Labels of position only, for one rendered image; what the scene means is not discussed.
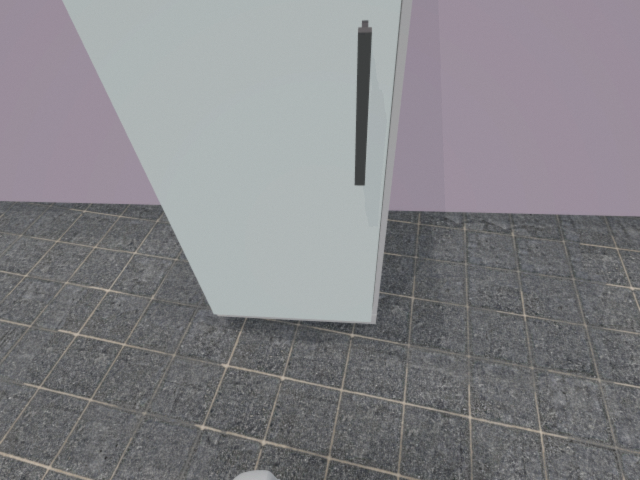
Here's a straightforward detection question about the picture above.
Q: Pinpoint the handle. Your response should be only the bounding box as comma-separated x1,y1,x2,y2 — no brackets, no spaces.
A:
355,20,372,186

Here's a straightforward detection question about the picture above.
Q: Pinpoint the fridge door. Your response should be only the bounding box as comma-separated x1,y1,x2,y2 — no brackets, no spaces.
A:
62,0,401,322

